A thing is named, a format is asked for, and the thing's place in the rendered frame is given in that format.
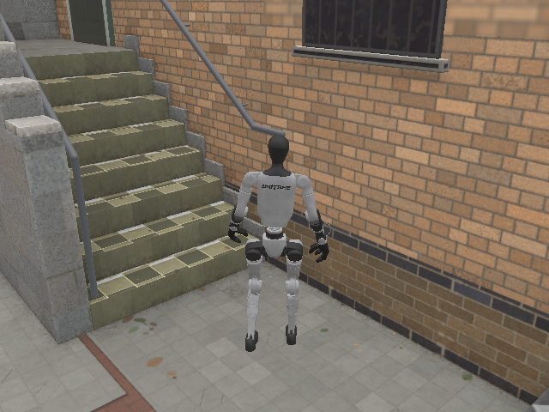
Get stairs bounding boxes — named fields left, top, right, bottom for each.
left=23, top=50, right=261, bottom=330

